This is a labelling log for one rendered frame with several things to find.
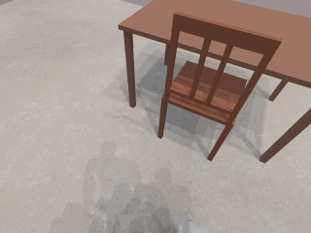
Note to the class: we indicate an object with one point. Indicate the chair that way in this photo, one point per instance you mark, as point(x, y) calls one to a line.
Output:
point(205, 91)

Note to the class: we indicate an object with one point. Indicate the table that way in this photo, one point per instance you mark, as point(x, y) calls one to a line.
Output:
point(290, 63)

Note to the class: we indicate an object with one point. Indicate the robot right thigh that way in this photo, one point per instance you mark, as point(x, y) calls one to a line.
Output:
point(190, 226)

